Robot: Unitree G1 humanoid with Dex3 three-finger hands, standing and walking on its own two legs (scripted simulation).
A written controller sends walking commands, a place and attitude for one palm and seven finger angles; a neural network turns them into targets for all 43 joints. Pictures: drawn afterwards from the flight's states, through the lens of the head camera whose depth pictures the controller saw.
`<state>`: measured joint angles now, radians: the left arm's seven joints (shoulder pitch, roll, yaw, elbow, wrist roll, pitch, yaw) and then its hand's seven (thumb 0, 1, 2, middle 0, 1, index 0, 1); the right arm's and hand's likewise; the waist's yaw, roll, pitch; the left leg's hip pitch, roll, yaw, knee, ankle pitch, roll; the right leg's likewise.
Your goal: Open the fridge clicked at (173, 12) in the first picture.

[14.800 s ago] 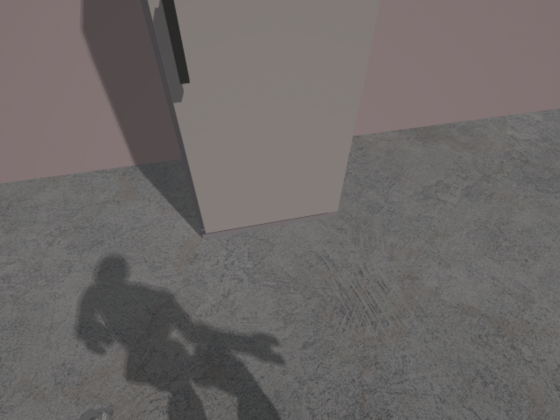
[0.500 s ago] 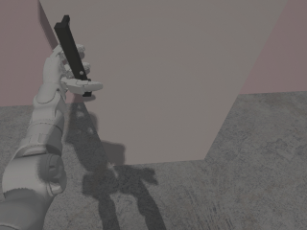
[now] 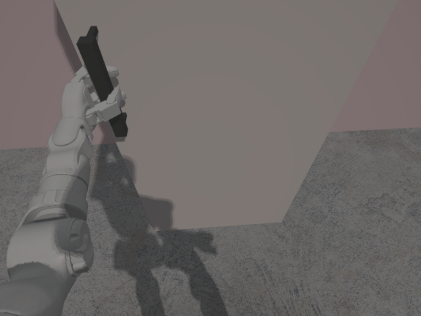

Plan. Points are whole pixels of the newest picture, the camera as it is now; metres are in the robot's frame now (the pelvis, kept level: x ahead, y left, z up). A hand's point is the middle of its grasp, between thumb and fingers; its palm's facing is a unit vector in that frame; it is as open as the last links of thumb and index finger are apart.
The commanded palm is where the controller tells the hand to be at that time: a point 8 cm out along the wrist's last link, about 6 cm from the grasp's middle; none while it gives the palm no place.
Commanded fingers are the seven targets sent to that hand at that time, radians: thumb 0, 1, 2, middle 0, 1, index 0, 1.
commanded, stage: grip the handle and tug to test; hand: left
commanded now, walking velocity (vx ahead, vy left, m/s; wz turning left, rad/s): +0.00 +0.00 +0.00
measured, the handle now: (109, 87) +0.53 +0.20 +0.15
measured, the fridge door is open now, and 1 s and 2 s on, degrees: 0 0 25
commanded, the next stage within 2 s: pull the door a little, standing still in 0.70 s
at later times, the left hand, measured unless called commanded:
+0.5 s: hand (114, 104) +0.47 +0.18 +0.16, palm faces +0.08 -1.00 +0.00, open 6.1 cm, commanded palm +0.42 +0.22 +0.16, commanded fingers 0.00 0.90 0.90 -0.45 -1.40 -0.45 -1.40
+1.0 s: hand (114, 104) +0.46 +0.18 +0.16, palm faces +0.06 -1.00 +0.02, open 6.1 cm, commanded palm +0.42 +0.23 +0.16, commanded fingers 0.00 0.90 0.90 -0.45 -1.40 -0.45 -1.40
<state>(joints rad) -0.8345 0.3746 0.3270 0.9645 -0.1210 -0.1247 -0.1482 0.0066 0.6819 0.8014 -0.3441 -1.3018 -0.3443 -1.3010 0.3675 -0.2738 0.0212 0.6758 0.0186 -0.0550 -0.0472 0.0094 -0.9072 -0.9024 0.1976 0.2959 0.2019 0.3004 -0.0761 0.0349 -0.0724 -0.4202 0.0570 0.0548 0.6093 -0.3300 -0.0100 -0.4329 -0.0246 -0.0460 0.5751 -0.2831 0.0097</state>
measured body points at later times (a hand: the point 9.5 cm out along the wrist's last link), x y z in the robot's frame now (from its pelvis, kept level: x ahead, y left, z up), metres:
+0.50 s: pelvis +0.00 +0.00 +0.00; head +0.04 -0.01 +0.45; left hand +0.46 +0.23 +0.16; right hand +0.06 -0.26 -0.12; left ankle -0.02 +0.12 -0.73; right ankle +0.00 -0.13 -0.73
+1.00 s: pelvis +0.03 +0.00 +0.01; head +0.06 -0.01 +0.46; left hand +0.45 +0.23 +0.16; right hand +0.13 -0.26 -0.10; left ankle -0.02 +0.12 -0.73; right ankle +0.00 -0.13 -0.73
